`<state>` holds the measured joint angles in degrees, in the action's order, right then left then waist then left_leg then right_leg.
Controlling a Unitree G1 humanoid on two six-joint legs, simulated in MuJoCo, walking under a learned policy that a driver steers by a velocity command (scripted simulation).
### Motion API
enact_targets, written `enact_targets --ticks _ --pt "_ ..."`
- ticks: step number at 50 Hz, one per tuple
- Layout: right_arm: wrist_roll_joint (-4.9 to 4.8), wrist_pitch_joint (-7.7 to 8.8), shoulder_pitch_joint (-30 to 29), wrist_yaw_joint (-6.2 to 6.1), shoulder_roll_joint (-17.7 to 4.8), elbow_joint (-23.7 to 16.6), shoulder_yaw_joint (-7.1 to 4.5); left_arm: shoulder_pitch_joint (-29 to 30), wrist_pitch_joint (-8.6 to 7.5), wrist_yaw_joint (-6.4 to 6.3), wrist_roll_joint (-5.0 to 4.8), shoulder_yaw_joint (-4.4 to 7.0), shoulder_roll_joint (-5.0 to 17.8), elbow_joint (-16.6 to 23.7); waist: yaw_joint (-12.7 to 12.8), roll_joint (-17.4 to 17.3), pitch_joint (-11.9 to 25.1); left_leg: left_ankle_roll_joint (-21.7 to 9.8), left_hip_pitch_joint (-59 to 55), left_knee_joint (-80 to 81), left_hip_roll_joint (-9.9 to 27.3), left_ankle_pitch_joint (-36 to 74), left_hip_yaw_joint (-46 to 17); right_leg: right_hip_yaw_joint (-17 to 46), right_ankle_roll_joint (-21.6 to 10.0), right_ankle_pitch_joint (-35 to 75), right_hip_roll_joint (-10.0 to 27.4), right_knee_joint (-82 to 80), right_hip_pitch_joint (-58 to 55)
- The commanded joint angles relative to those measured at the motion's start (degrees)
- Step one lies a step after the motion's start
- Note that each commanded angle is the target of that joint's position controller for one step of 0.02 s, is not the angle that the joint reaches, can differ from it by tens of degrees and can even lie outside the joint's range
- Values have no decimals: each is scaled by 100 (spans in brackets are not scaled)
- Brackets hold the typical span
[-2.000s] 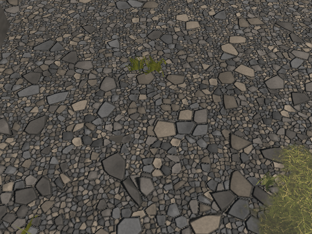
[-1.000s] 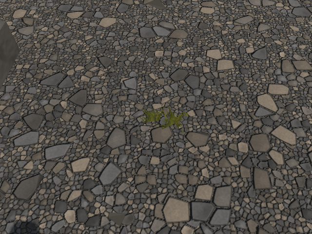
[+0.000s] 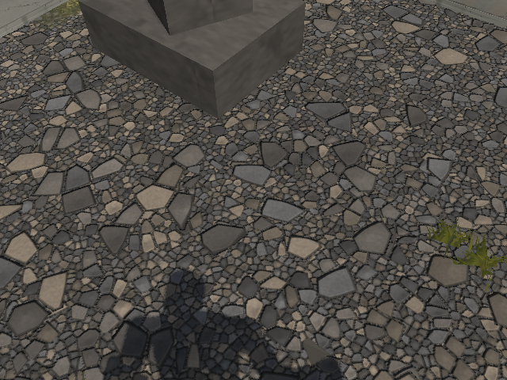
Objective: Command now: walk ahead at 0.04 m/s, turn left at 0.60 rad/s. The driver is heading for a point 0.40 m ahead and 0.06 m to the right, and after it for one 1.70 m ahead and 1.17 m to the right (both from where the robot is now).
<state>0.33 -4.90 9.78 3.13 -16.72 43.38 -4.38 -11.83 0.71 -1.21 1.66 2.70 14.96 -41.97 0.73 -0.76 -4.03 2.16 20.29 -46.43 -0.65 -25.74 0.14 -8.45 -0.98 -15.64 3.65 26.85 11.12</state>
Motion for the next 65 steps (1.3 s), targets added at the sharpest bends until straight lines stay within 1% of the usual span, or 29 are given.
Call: enact_targets --ticks 1,3,4,5,6,8,11,14,20,26,29,31,32,33,34,35,36,38,43,48,53,55,57,58,59,60,61,62,65 --pt "-32 112 -182 -10 -391 -551 -41 -230 -22 56 -2 341 1186 199 166 1255 701 -202 -149 851 -183 26 486 781 -903 2655 1353 -293 -736" --pt "73 187 188 -34 -380 -450 -36 -141 16 77 -46 337 1159 190 -124 942 745 -467 -1310 2068 -344 565 551 577 -568 540 1237 99 143" --pt "141 266 751 -82 -614 -240 -105 -204 42 98 -12 255 862 197 -349 48 847 -656 -2360 2672 17 188 -289 213 -293 -731 896 1080 1161" --pt "130 350 1204 -118 -1352 -313 -235 52 64 178 54 28 138 611 -491 -1772 836 -1248 -2993 3412 1973 -1151 -3157 -312 118 -2553 18 2947 2912" --pt "116 384 1347 -148 -1459 -304 -272 620 83 148 159 121 640 771 -836 -1212 232 -1892 -2086 3853 2369 -1085 -3907 600 73 -2112 -182 3295 3474" --pt "70 411 859 -221 -714 -190 -12 550 -2 301 -59 202 856 604 -377 -787 -377 -1611 -1608 4019 1665 -1179 -2750 872 23 -768 156 3108 3187" --pt "46 633 640 -288 -543 -164 87 -127 -96 409 105 226 820 88 -101 -583 -52 -1322 -1890 3986 1021 999 -1642 720 129 190 134 3045 2647" --pt "24 786 962 -240 -624 22 67 -27 -75 429 47 200 678 36 -136 -400 44 -1366 -2200 3971 1041 1666 -1309 664 175 500 134 2984 2919" --pt "120 879 1487 -297 -552 362 102 550 -90 445 2 166 540 131 -405 -310 -363 -1375 -2506 4183 1264 1950 -798 996 135 812 -43 2601 3648" --pt "119 990 1506 -386 -459 634 176 1120 -173 511 67 29 336 440 -437 -322 -533 -1213 -2616 3959 1366 3797 3 507 -227 897 -219 1456 3144" --pt "148 1002 1410 -440 -666 748 169 672 -185 463 24 29 359 419 -136 -509 -58 -995 -2757 2860 1354 6919 436 2 -629 435 -655 994 1912" --pt "163 928 1327 -470 -878 745 120 -845 -262 391 39 177 660 -11 548 -502 882 -841 -2403 691 1259 7511 677 38 -889 352 -1035 501 94" --pt "130 950 1296 -463 -824 616 159 -1659 -289 311 114 317 1044 -220 892 -114 1399 -736 -1225 -885 1042 5820 790 1049 -1170 -175 -376 208 -1354" --pt "47 1009 1624 -330 -96 302 305 -1667 -276 251 136 483 1743 -154 439 1388 1897 -432 1125 -3248 -222 496 691 4397 -2115 -508 1452 -287 -2888" --pt "149 1078 1080 -297 -576 216 205 -1557 -247 282 -162 471 1561 -202 595 728 2060 -507 1790 -3833 -290 26 -489 5550 -2217 -306 1503 -1009 -2859" --pt "83 1138 748 -265 -613 48 208 -1100 -230 250 -151 436 1412 -175 375 496 1192 -541 2072 -3660 76 587 -555 4529 -2039 -7 1398 -1056 -2121" --pt "97 1184 657 -265 -570 26 241 -868 -235 247 -141 358 1088 -159 229 4 737 -532 1905 -3176 320 925 -441 3890 -1864 672 1207 -1146 -1372" --pt "221 1024 740 -270 -463 23 264 -554 -285 215 -145 256 786 -168 -148 -84 379 -374 1343 -2512 548 920 -411 3017 -1588 1595 658 -1317 -352" --pt "297 711 343 -208 -289 -226 302 -809 -435 204 -189 281 942 -248 -174 186 237 16 1521 -1380 631 1376 -113 2442 -1517 1986 227 -1621 150" --pt "241 734 -789 -162 -267 -600 331 -1352 -395 163 -205 314 983 -351 269 372 186 133 1886 97 464 2521 -50 2497 -1152 2348 37 -1403 -397" --pt "175 827 -1509 -141 -321 -908 384 -1642 -366 75 -108 338 1064 -358 499 465 195 -12 1757 1032 181 2487 -74 2899 -1104 3125 216 -928 -1061" --pt "154 870 -1180 -167 -465 -862 347 -1374 -367 29 -87 358 1156 -271 253 528 263 -156 1011 1490 73 2215 -184 3057 -932 3323 291 -679 -997" --pt "131 937 -52 -271 -747 -528 222 -1065 -404 73 -83 362 1246 -206 -275 447 758 -370 -635 1862 -178 1800 -100 2948 -687 4223 30 403 -699" --pt "184 1013 736 -363 -972 -395 141 -1032 -451 138 -143 325 1131 -190 -669 159 1288 -569 -1929 2068 298 1669 -476 2693 -548 3632 -305 1566 -156" --pt "338 1023 1509 -478 -1418 -423 16 -1284 -502 151 -279 180 580 -1 -793 -701 2167 -931 -3399 2258 1903 413 -2251 2070 -400 1336 -756 3272 918" --pt "271 920 1185 -459 -1618 -438 -52 -1718 -460 151 -244 154 578 171 -329 -1807 2492 -1486 -3742 2940 2744 281 -4686 1564 -338 -1642 -1267 4307 2172" --pt "212 863 794 -423 -1065 -504 13 -1559 -350 102 -69 191 915 -69 -231 -683 1624 -1483 -2997 2907 2547 -160 -4189 1571 -351 -1165 -706 4740 2593" --pt "168 863 554 -398 -600 -528 123 -1132 -320 163 -18 189 903 -68 -271 -77 995 -1371 -2276 2994 2218 147 -3218 1497 -319 -684 -528 4596 2521" --pt "155 954 527 -390 -411 -309 180 -885 -162 328 62 163 690 -10 -60 -464 388 -1056 -1298 3389 1559 1708 -1501 1335 -205 -341 -178 4087 2245"
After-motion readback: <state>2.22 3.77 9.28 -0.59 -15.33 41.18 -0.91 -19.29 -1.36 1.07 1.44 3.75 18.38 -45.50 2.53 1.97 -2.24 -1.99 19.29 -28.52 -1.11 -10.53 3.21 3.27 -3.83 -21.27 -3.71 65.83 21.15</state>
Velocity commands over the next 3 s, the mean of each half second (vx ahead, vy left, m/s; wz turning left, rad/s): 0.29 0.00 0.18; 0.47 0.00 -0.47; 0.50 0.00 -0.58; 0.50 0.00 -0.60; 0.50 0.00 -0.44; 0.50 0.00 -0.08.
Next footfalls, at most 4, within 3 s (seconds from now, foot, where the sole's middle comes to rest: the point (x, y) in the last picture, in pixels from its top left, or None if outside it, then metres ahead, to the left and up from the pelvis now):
0.08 left None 0.02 0.11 -0.78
0.64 right None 0.37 -0.05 -0.78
1.16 left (259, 283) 0.73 0.05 -0.78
1.70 right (368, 245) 0.85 -0.28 -0.78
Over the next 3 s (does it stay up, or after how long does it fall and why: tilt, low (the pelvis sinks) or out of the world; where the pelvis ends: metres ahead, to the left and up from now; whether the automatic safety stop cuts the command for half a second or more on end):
stays up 1.17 -0.68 0.01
